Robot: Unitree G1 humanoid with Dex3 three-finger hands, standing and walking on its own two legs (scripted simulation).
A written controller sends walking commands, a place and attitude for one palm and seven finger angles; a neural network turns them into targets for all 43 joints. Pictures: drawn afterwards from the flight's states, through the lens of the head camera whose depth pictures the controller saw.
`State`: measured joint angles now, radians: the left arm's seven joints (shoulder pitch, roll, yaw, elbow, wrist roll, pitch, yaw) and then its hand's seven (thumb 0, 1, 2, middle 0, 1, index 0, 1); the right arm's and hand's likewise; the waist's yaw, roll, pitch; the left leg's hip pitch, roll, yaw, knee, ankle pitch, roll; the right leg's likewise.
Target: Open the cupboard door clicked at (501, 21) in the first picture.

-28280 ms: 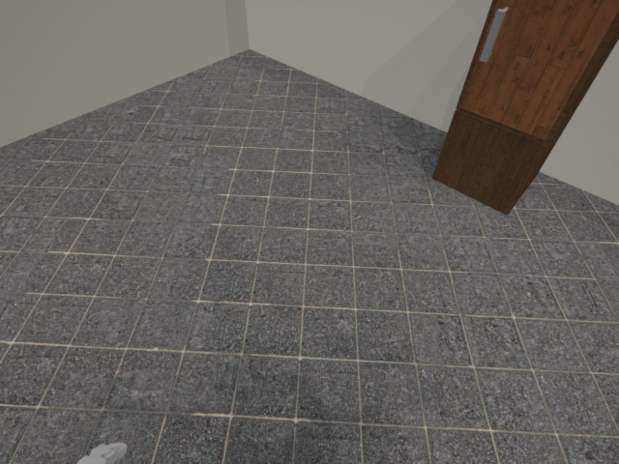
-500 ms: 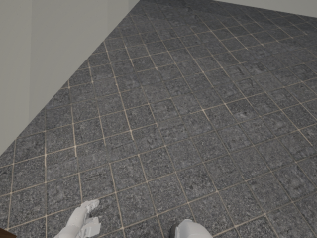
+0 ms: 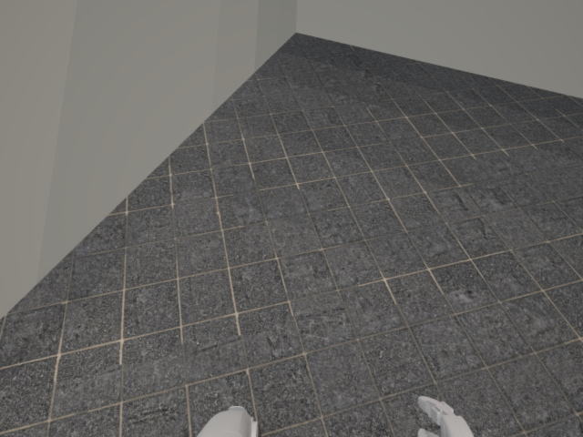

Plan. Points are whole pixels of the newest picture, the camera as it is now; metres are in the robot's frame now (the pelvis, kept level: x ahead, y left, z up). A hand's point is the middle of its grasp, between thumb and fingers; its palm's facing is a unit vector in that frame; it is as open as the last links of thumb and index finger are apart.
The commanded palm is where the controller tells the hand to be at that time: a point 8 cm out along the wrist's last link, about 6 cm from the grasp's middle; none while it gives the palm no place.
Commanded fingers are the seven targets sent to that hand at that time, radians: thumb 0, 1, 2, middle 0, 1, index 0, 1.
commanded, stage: walk to a spot facing it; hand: left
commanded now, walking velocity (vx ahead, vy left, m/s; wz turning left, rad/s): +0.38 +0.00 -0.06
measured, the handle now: out of the picture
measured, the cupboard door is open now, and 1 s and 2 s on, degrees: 55 55 55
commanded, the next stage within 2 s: turn to face it in 0.56 s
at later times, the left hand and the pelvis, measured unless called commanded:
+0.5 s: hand (231, 299) +0.36 +0.15 -0.15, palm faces -0.14 -0.95 -0.27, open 7.4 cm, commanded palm none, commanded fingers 0.00 0.90 0.90 -0.20 -0.30 -0.20 -0.30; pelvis +0.23 -0.04 -0.01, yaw -6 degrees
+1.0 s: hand (245, 285) +0.42 +0.14 -0.20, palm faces +0.13 -0.98 -0.18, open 7.4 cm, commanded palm none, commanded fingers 0.00 0.90 0.90 -0.20 -0.30 -0.20 -0.30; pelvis +0.41 -0.04 -0.01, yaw +6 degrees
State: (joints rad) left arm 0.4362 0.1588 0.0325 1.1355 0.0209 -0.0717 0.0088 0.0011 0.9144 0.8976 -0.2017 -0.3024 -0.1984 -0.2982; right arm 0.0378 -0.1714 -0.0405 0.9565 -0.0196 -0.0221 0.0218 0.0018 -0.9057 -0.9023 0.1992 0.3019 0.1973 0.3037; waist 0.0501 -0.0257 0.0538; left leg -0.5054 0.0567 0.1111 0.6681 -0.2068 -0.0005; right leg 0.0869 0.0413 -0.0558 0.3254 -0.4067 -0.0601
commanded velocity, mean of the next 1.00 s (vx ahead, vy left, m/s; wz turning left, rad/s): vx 0.21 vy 0.00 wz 0.18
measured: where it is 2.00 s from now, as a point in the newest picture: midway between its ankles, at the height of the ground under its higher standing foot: (338, 346)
